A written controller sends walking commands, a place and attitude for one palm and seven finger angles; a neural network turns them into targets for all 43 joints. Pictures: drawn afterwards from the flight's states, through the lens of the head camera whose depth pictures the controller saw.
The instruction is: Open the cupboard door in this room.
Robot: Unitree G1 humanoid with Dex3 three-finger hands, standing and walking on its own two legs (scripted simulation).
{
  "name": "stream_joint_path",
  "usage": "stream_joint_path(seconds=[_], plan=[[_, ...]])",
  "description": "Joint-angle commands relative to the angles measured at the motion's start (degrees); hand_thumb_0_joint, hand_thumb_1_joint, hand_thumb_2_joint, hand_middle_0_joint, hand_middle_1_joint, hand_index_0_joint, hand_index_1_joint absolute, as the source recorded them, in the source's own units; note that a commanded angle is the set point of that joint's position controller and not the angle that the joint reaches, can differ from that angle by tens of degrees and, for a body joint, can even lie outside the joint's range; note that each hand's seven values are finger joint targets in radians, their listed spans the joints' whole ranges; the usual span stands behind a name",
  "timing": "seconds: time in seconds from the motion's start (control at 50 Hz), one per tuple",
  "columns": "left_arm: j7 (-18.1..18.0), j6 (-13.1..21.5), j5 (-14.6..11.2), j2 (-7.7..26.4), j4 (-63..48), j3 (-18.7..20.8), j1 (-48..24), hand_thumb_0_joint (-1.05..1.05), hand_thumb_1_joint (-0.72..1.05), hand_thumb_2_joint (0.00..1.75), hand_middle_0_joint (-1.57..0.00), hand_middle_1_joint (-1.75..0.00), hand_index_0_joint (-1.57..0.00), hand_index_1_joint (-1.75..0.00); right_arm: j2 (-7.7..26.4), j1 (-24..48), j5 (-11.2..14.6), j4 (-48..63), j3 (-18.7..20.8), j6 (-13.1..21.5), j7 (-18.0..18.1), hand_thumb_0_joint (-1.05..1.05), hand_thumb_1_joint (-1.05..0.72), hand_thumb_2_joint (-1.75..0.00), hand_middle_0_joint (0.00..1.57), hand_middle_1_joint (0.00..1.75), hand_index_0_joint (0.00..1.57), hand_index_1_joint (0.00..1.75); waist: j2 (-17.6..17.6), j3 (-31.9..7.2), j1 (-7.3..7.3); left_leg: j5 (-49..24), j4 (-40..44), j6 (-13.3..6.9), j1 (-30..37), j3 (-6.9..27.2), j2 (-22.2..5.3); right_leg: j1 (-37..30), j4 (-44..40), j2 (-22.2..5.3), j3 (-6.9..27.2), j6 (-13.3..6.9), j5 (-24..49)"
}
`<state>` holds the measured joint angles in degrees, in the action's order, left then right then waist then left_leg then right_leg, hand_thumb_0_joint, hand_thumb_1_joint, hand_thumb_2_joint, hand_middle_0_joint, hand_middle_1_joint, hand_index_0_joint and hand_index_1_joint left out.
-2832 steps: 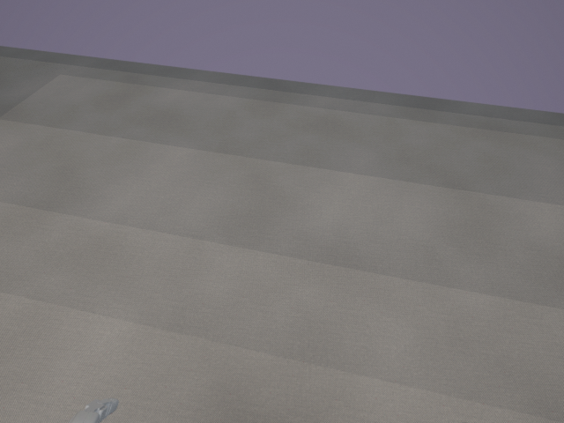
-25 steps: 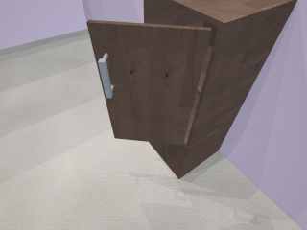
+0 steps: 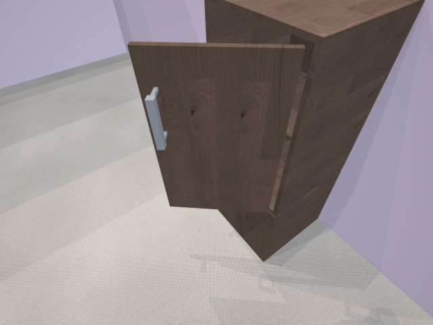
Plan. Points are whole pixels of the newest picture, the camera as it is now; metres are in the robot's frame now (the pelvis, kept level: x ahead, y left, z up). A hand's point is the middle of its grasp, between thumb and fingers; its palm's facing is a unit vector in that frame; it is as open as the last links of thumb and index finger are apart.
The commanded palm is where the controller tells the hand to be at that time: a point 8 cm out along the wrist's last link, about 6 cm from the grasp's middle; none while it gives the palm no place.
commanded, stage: look again from close up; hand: left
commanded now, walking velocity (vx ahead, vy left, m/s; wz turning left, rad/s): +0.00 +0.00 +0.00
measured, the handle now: (158, 119) +0.55 +0.17 +0.09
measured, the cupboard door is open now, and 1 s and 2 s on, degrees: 49 49 49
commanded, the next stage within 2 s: raise the hand with hooked fingers in 0.20 s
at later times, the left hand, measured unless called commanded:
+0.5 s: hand (117, 269) +0.22 +0.20 +0.00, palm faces +0.24 -0.97 -0.09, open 7.7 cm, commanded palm +0.12 +0.25 -0.05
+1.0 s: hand (114, 279) +0.20 +0.20 +0.00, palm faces -0.14 -0.99 -0.09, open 10.3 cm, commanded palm +0.16 +0.27 +0.01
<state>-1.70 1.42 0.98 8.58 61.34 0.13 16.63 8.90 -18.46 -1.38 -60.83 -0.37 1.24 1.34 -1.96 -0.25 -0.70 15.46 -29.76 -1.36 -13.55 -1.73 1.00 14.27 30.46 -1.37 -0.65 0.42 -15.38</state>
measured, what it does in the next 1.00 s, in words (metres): lowers itself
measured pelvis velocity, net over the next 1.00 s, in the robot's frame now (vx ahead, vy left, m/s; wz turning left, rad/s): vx -0.02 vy -0.03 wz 0.04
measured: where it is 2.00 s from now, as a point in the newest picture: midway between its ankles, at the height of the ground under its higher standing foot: outside the picture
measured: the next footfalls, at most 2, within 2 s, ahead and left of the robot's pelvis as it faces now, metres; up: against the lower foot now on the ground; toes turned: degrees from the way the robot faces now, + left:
none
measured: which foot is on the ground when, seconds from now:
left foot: down 0.00-1.00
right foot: down 0.00-1.00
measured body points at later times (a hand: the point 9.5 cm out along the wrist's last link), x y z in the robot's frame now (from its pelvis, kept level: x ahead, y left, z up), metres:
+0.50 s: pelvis +0.01 -0.01 -0.01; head +0.01 -0.01 +0.44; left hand +0.20 +0.25 +0.01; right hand +0.15 -0.26 -0.11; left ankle +0.01 +0.10 -0.73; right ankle +0.01 -0.13 -0.74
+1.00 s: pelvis -0.02 -0.03 -0.07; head +0.03 -0.03 +0.38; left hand +0.20 +0.25 +0.01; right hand +0.17 -0.25 -0.14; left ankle +0.01 +0.10 -0.73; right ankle +0.01 -0.13 -0.73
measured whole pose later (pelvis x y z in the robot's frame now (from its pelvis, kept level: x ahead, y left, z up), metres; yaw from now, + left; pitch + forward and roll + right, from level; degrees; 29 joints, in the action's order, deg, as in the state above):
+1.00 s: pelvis -0.02 -0.03 -0.07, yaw +2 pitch +10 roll -2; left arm 32.1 17.7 -20.7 21.2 8.0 17.8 13.3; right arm 12.1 -11.5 2.5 -34.0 -2.6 14.4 4.9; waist -2.0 -4.0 0.0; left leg 27.1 -60.7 1.9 -43.2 3.7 -2.0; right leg 41.2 58.1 1.2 -5.9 -2.7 -26.6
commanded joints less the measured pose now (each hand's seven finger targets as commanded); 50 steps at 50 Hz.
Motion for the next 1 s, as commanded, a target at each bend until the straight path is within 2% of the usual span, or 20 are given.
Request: stream_joint_path(seconds=[0.0, 0.26, 0.28, 0.3, 0.32, 0.34, 0.36, 0.38, 0.4, 0.44, 0.46, 0.5, 0.58, 0.64, 0.7, 0.78, 0.82, 0.88, 0.94, 0.98], plan=[[-0.51, 0.75, -0.21, 6.77, -2.41, 1.04, 2.25, 0.00, 0.90, 0.90, -0.20, -0.30, -0.20, -0.30, 7.09, -1.25, 0.47, 2.77, 1.28, 1.56, 0.05, 0.00, -0.90, -0.90, 0.20, 0.30, 0.20, 0.30, 2.44, 3.99, 0.78, -4.81, 9.83, -1.18, -2.70, 7.25, -6.44, -1.46, -5.25, -3.28, 3.97, -2.53, 4.03], [-0.22, 0.57, -0.11, 10.69, -2.79, 1.39, -1.27, 0.00, 0.90, 0.90, -0.20, -0.30, -0.20, -0.30, 10.10, 3.76, 0.57, 1.73, 1.41, 1.62, 0.11, 0.00, -0.90, -0.90, 0.20, 0.30, 0.20, 0.30, 1.59, 0.82, 0.86, -12.92, 8.60, -0.92, 2.30, 5.67, -6.36, -4.36, -5.92, -4.65, 4.40, -2.27, 11.49], [-2.50, 0.49, 0.10, 8.44, -0.62, 0.76, 4.29, 0.00, 0.90, 0.90, -0.20, -0.30, -0.20, -0.30, 9.66, 6.43, 1.50, 4.90, 1.42, 1.08, -0.30, 0.00, -0.90, -0.90, 0.20, 0.30, 0.20, 0.30, 8.40, 1.95, 2.57, -13.26, -0.44, 0.64, -0.19, 3.11, -8.15, -3.57, -6.80, -6.62, 5.22, -1.03, 19.28], [-1.96, 13.00, -10.17, 25.58, -87.19, 15.32, -41.78, 0.00, 0.88, 0.89, -0.20, -0.32, -0.20, -0.32, 16.59, 5.44, 3.97, 23.67, 3.66, 9.18, 1.81, 0.00, -0.90, -0.90, 0.20, 0.30, 0.20, 0.30, -0.89, -25.24, -4.31, -19.31, 5.22, 0.27, 11.89, 3.29, -0.99, -5.91, -1.27, -0.44, -0.57, -2.40, 19.88], [-1.94, 10.26, -6.29, 19.60, -70.22, 12.28, -9.03, 0.00, 0.85, 0.88, -0.20, -0.33, -0.20, -0.33, 12.09, 9.64, 3.08, 21.65, 1.90, 14.51, 4.22, 0.00, -0.90, -0.90, 0.20, 0.30, 0.20, 0.30, -10.48, -20.53, 2.30, -26.41, 5.02, 0.58, 16.26, 2.16, -3.38, -2.84, 1.24, 0.90, -2.00, -3.11, 9.31], [-3.95, 8.11, -8.48, 14.72, -65.57, 9.51, -7.11, 0.00, 0.83, 0.87, -0.21, -0.34, -0.21, -0.34, 12.36, 9.68, 3.55, 18.37, 1.80, 16.13, 4.49, 0.00, -0.90, -0.90, 0.20, 0.30, 0.20, 0.30, -11.74, -16.70, 0.65, -21.21, 4.63, 2.54, 10.54, 1.96, -2.78, -1.09, 0.91, 0.83, -4.00, -2.72, 4.53], [-3.45, 3.93, -9.67, 1.18, -57.02, 2.07, 7.28, 0.00, 0.81, 0.86, -0.21, -0.36, -0.21, -0.36, 8.91, 7.43, 4.18, 18.05, 1.88, 16.43, 3.70, 0.00, -0.90, -0.90, 0.20, 0.30, 0.20, 0.30, -7.66, -9.17, -0.72, -15.35, 5.29, 2.04, 6.85, 2.66, -2.76, 2.99, -0.41, 0.97, -4.53, -1.77, 3.27], [-2.61, 6.33, -11.01, 4.86, -67.22, 4.87, -3.63, 0.00, 0.78, 0.85, -0.21, -0.37, -0.21, -0.37, 11.82, 8.91, 3.73, 22.88, 2.47, 17.15, 3.21, 0.00, -0.90, -0.90, 0.20, 0.30, 0.20, 0.30, -6.55, -2.19, -1.77, -10.24, 4.04, 2.08, 1.33, 4.11, -1.98, 4.56, -0.83, 0.47, -4.81, -1.60, 4.35], [-1.26, 9.19, -10.67, 8.05, -64.94, 8.68, -1.96, 0.00, 0.76, 0.84, -0.21, -0.39, -0.21, -0.39, 12.51, 8.60, 3.06, 23.51, 3.62, 17.59, 3.22, 0.00, -0.90, -0.90, 0.20, 0.30, 0.20, 0.30, -3.06, -2.33, -2.23, -6.52, 2.01, 1.85, -0.97, 3.92, -1.79, 7.20, -0.77, 0.82, -5.20, -1.62, 2.12], [3.16, 14.71, -11.62, 6.23, -52.61, 11.47, 12.47, 0.00, 0.71, 0.82, -0.21, -0.42, -0.21, -0.42, 12.06, 9.50, 2.54, 25.85, 4.58, 17.54, 2.42, 0.00, -0.90, -0.90, 0.20, 0.30, 0.20, 0.30, 6.59, 2.51, 1.06, -4.57, -2.06, 2.01, -9.80, 3.71, -0.79, 10.97, 2.11, 1.73, -6.67, -1.86, -0.53], [6.45, 17.92, -12.64, 3.81, -48.64, 11.24, 17.62, 0.00, 0.69, 0.81, -0.22, -0.43, -0.22, -0.43, 11.56, 9.62, 2.23, 27.15, 4.71, 17.18, 1.63, 0.00, -0.90, -0.90, 0.20, 0.30, 0.20, 0.30, 12.43, 1.29, 2.52, -4.42, -4.91, 2.15, -13.38, 3.05, -0.32, 13.41, 5.10, 2.21, -6.94, -1.82, -0.86], [14.07, 25.46, -14.77, 3.99, -46.61, 12.60, 22.05, 0.00, 0.64, 0.79, -0.22, -0.47, -0.22, -0.47, 11.77, 11.30, 1.95, 30.15, 5.77, 16.72, 0.36, 0.00, -0.90, -0.90, 0.20, 0.30, 0.20, 0.30, 17.30, -0.93, 3.91, -2.72, -10.92, 2.27, -20.25, 1.47, 0.56, 16.30, 10.34, 2.09, -5.64, -1.81, 0.21], [28.34, 33.06, -17.04, 14.22, -51.37, 19.59, 17.63, 0.00, 0.55, 0.75, -0.22, -0.53, -0.22, -0.53, 13.26, 13.13, 2.97, 36.93, 6.34, 16.97, -0.95, 0.00, -0.90, -0.90, 0.20, 0.30, 0.20, 0.30, 5.01, -10.82, 4.59, -4.02, -18.99, 1.80, -23.64, -0.43, 1.76, 15.17, 16.39, 0.42, -0.54, -2.40, 5.63], [29.81, 32.29, -21.93, 17.63, -64.46, 24.29, 8.45, 0.00, 0.48, 0.72, -0.23, -0.57, -0.23, -0.57, 12.59, 11.85, 3.05, 39.74, 5.84, 16.97, 0.34, 0.00, -0.90, -0.90, 0.20, 0.30, 0.20, 0.30, -1.97, -19.92, 4.44, -3.89, -22.93, 0.96, -23.68, -0.34, 1.73, 15.30, 18.35, 0.45, 2.55, -1.43, 3.93], [27.35, 34.12, -24.44, 16.23, -76.68, 23.68, 0.24, 0.00, 0.41, 0.69, -0.24, -0.62, -0.24, -0.62, 11.16, 9.14, 2.96, 38.46, 5.18, 17.16, 1.41, 0.00, -0.90, -0.90, 0.20, 0.30, 0.20, 0.30, -6.85, -21.82, 1.47, -5.03, -25.15, 0.37, -20.23, 1.53, 0.27, 17.93, 18.81, 1.30, 2.60, -1.13, 5.21], [27.16, 34.36, -22.26, 14.80, -75.53, 17.34, -7.84, 0.00, 0.32, 0.65, -0.24, -0.68, -0.24, -0.68, 12.16, 7.04, 3.18, 34.45, 4.28, 17.84, 3.12, 0.00, -0.90, -0.90, 0.20, 0.30, 0.20, 0.30, -3.35, -13.90, -3.77, 0.13, -27.54, -0.51, -23.83, 3.21, -1.26, 24.85, 17.72, 2.27, 3.20, -1.26, -1.79], [29.29, 31.53, -21.34, 16.71, -70.71, 16.55, -8.53, 0.00, 0.27, 0.63, -0.25, -0.70, -0.25, -0.70, 13.25, 7.23, 3.75, 33.92, 3.80, 18.16, 3.68, 0.00, -0.90, -0.90, 0.20, 0.30, 0.20, 0.30, -2.90, -11.16, -4.33, 3.75, -26.68, -0.76, -25.90, 3.62, -1.31, 25.51, 15.52, 2.22, 3.60, -1.24, -7.77], [33.14, 23.35, -21.56, 22.85, -63.48, 21.03, -6.61, 0.00, 0.20, 0.60, -0.25, -0.75, -0.25, -0.75, 14.22, 7.63, 4.60, 35.19, 3.24, 17.43, 4.72, 0.00, -0.90, -0.90, 0.20, 0.30, 0.20, 0.30, 0.23, -13.39, -2.00, 3.57, -25.12, -1.07, -27.04, 3.06, -0.89, 20.07, 11.54, 0.77, 6.40, -0.52, -10.81], [33.75, 15.60, -24.64, 27.16, -60.55, 29.25, -0.53, 0.00, 0.13, 0.57, -0.25, -0.80, -0.25, -0.80, 13.54, 9.43, 4.73, 37.64, 2.93, 16.46, 4.68, 0.00, -0.90, -0.90, 0.20, 0.30, 0.20, 0.30, 0.69, -19.39, 2.88, -1.10, -23.08, -0.68, -25.41, 3.23, -0.43, 10.93, 10.86, -0.43, 7.03, 0.18, -5.26], [31.99, 14.26, -27.44, 26.07, -63.11, 32.45, 1.85, 0.00, 0.08, 0.55, -0.26, -0.82, -0.26, -0.82, 12.09, 9.88, 4.59, 38.57, 2.53, 16.06, 4.36, 0.00, -0.90, -0.90, 0.20, 0.30, 0.20, 0.30, 3.49, -21.59, 4.19, -3.58, -21.30, -0.17, -24.53, 3.28, -0.35, 7.62, 11.13, -0.78, 5.37, 1.02, 0.78]])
